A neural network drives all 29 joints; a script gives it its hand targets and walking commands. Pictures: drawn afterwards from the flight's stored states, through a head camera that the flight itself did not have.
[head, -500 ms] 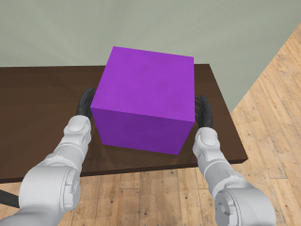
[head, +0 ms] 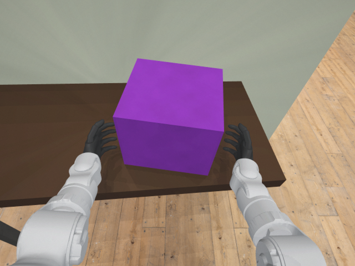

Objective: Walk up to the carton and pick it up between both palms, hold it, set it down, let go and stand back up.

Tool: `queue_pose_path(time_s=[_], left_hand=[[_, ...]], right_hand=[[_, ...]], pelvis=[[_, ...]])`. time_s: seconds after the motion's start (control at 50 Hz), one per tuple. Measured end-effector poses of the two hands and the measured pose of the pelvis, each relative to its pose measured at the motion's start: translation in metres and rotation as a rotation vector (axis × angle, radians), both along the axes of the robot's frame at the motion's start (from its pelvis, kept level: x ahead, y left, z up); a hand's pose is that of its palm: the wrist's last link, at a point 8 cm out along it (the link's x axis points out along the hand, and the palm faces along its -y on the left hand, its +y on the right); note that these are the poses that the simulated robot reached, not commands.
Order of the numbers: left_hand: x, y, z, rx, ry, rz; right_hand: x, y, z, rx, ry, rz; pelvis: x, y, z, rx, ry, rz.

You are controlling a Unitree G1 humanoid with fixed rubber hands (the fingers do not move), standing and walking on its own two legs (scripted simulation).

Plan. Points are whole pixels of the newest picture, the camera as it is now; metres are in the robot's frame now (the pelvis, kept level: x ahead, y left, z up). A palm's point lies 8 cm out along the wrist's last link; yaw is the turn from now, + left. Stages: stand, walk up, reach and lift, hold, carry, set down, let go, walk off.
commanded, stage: set down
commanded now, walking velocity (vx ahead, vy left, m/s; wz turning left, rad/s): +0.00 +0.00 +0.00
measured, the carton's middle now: (172, 117) +0.52 -0.03 +0.02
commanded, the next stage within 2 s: none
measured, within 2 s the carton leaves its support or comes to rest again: neither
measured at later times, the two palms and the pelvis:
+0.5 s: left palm (64, 176) +0.36 +0.22 +0.02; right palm (250, 176) +0.31 -0.18 +0.04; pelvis +0.02 +0.00 +0.01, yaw +0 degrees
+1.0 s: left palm (44, 224) +0.26 +0.24 +0.02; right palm (261, 212) +0.24 -0.18 +0.03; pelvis +0.03 -0.01 +0.02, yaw +1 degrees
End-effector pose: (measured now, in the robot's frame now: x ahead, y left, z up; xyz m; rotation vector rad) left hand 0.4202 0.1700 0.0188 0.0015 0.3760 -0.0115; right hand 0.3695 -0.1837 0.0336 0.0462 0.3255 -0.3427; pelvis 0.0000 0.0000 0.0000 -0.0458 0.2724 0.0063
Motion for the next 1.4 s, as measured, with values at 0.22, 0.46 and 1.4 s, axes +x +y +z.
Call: queue_pose_path(time_s=[0.22, 0.46, 1.4], left_hand=[[-0.016, 0.012, -0.012, -0.007, -0.025, -0.032], [-0.056, 0.048, 0.001, 0.020, -0.031, -0.013], [-0.164, 0.075, 0.010, 0.017, 0.021, 0.036]], right_hand=[[-0.027, -0.004, -0.016, -0.004, -0.005, -0.017], [-0.053, 0.000, 0.000, 0.009, -0.067, -0.022], [-0.138, 0.000, -0.008, 0.044, 0.109, -0.014]], pelvis=[[0.006, 0.001, 0.001, -0.001, -0.003, 0.000], [0.018, 0.002, 0.006, -0.001, -0.098, 0.004], [0.047, -0.011, 0.018, 0.019, -0.338, 0.012]])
